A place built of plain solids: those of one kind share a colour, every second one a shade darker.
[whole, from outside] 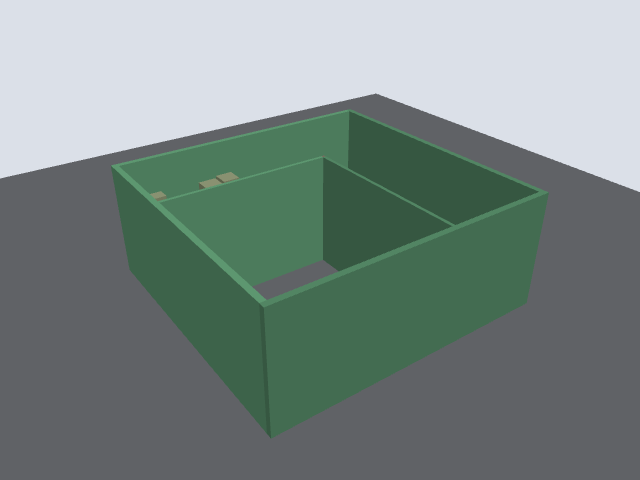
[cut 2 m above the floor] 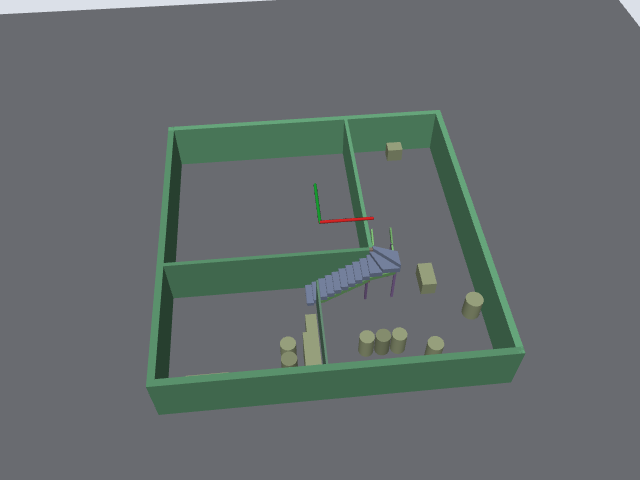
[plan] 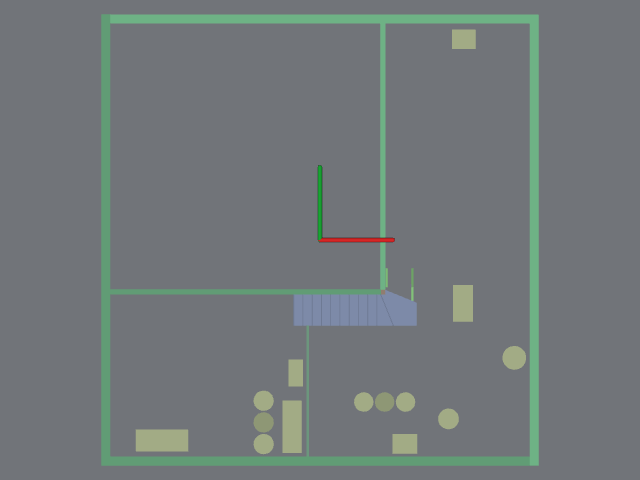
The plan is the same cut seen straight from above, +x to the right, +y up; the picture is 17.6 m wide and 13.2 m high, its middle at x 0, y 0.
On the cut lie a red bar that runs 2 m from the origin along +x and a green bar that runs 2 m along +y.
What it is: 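A barn, workshop or loft; a timber stair that turns on kite winders round a square newel, open at its outer side over a tall bay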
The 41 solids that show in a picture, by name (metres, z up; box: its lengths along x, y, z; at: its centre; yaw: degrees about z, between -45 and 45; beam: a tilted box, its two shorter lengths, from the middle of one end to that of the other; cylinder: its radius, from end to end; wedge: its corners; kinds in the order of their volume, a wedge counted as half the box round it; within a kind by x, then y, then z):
{
 "wall_1": {"box": [0.25, 12.41, 5.12], "at": [-5.89, 0.0, 2.51]},
 "wall_2": {"box": [7.46, 0.15, 5.12], "at": [-2.05, -1.43, 2.51]},
 "wall_3": {"box": [12.03, 0.25, 5.12], "at": [0.0, -6.08, 2.51]},
 "wall_4": {"box": [12.03, 0.25, 5.12], "at": [0.0, 6.08, 2.51]},
 "wall_5": {"box": [0.15, 7.35, 5.12], "at": [1.73, 2.3, 2.51]},
 "wall_6": {"box": [0.25, 12.41, 5.12], "at": [5.89, 0.0, 2.51]},
 "piece_1": {"box": [1.45, 0.61, 0.72], "at": [-4.34, -5.51, 0.31]},
 "piece_2": {"cylinder": 0.28, "from": [-1.55, -5.61, 0.0], "to": [-1.55, -5.61, 0.87]},
 "piece_3": {"cylinder": 0.28, "from": [-1.55, -5.02, 0.0], "to": [-1.55, -5.02, 0.87]},
 "piece_4": {"cylinder": 0.28, "from": [-1.55, -4.42, 0.0], "to": [-1.55, -4.42, 0.87]},
 "piece_5": {"box": [0.53, 1.45, 1.55], "at": [-0.77, -5.14, 0.73]},
 "piece_6": {"box": [0.4, 0.75, 0.89], "at": [-0.66, -3.65, 0.4]},
 "piece_7": {"cylinder": 0.27, "from": [1.2, -4.45, 0.0], "to": [1.2, -4.45, 0.92]},
 "piece_8": {"cylinder": 0.27, "from": [1.78, -4.45, 0.0], "to": [1.78, -4.45, 0.92]},
 "piece_9": {"box": [0.68, 0.54, 0.63], "at": [2.34, -5.61, 0.26]},
 "piece_10": {"cylinder": 0.27, "from": [2.35, -4.45, 0.0], "to": [2.35, -4.45, 0.92]},
 "piece_11": {"cylinder": 0.29, "from": [3.53, -4.92, 0.0], "to": [3.53, -4.92, 0.89]},
 "piece_12": {"box": [0.55, 1.01, 0.66], "at": [3.93, -1.74, 0.28]},
 "piece_13": {"box": [0.66, 0.54, 0.68], "at": [3.95, 5.52, 0.29]},
 "piece_14": {"box": [0.78, 0.77, 0.75], "at": [5.31, 1.34, 3.17]},
 "piece_15": {"box": [0.71, 0.82, 0.67], "at": [5.31, 2.19, 3.12]},
 "piece_16": {"cylinder": 0.33, "from": [5.34, -3.24, 0.0], "to": [5.34, -3.24, 0.87]},
 "piece_17": {"box": [0.57, 1.16, 0.72], "at": [5.44, 4.93, 3.15]},
 "tread_1": {"box": [0.26, 0.87, 0.22], "at": [-0.58, -1.92, 0.06]},
 "tread_2": {"box": [0.26, 0.87, 0.22], "at": [-0.33, -1.92, 0.24]},
 "tread_3": {"box": [0.26, 0.87, 0.22], "at": [-0.08, -1.92, 0.41]},
 "tread_4": {"box": [0.26, 0.87, 0.22], "at": [0.18, -1.92, 0.59]},
 "tread_5": {"box": [0.26, 0.87, 0.22], "at": [0.43, -1.92, 0.76]},
 "tread_6": {"box": [0.26, 0.87, 0.22], "at": [0.69, -1.92, 0.93]},
 "tread_7": {"box": [0.26, 0.87, 0.22], "at": [0.94, -1.92, 1.11]},
 "tread_8": {"box": [0.26, 0.87, 0.22], "at": [1.2, -1.92, 1.28]},
 "tread_9": {"box": [0.26, 0.87, 0.22], "at": [1.45, -1.92, 1.46]},
 "tread_10": {"wedge": [[1.58, -2.36, 1.52], [1.58, -2.36, 1.74], [1.58, -1.49, 1.52], [1.58, -1.49, 1.74], [1.68, -1.49, 1.52], [1.68, -1.49, 1.74], [2.03, -2.36, 1.52], [2.03, -2.36, 1.74]]},
 "tread_11": {"wedge": [[1.68, -1.49, 1.69], [1.68, -1.49, 1.92], [1.8, -1.49, 1.69], [1.8, -1.49, 1.92], [2.03, -2.36, 1.69], [2.03, -2.36, 1.92], [2.66, -2.36, 1.69], [2.66, -2.36, 1.92]]},
 "tread_12": {"wedge": [[1.79, -1.37, 1.87], [1.79, -1.37, 2.09], [1.8, -1.49, 1.87], [1.8, -1.49, 2.09], [2.66, -2.36, 1.87], [2.66, -2.36, 2.09], [2.66, -1.72, 1.87], [2.66, -1.72, 2.09]]},
 "part_1": {"box": [0.08, 3.63, 1.65], "at": [-0.34, -4.16, 0.77]},
 "carriage_1": {"wedge": [[-0.35, -2.27, -0.17], [-0.35, -2.27, 0.03], [-0.35, -2.21, -0.17], [-0.35, -2.21, 0.03], [1.55, -2.27, 1.08], [1.55, -2.27, 1.28], [1.55, -2.21, 1.08], [1.55, -2.21, 1.28]]},
 "carriage_2": {"wedge": [[1.55, -2.27, 1.16], [1.55, -2.27, 1.34], [1.55, -2.21, 1.16], [1.55, -2.21, 1.34], [2.54, -2.27, 1.45], [2.54, -2.27, 1.62], [2.54, -2.21, 1.45], [2.54, -2.21, 1.62]]},
 "carriage_3": {"wedge": [[2.51, -1.3, 1.83], [2.51, -1.3, 2.03], [2.51, -0.78, 2.15], [2.51, -0.78, 2.34], [2.57, -1.3, 1.83], [2.57, -1.3, 2.03], [2.57, -0.78, 2.15], [2.57, -0.78, 2.34]]},
 "post_1": {"box": [0.09, 0.09, 1.4], "at": [1.51, -2.22, 0.65]},
 "post_2": {"box": [0.09, 0.09, 1.74], "at": [2.53, -2.22, 0.82]}
}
